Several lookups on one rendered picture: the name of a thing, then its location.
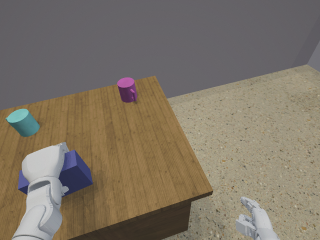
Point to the table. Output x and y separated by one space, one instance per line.
144 171

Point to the robot right hand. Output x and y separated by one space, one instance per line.
259 218

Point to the robot right forearm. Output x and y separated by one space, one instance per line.
266 234

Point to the sponge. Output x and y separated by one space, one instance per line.
75 174

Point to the robot left hand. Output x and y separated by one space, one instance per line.
46 162

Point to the robot left forearm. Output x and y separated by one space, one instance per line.
42 218

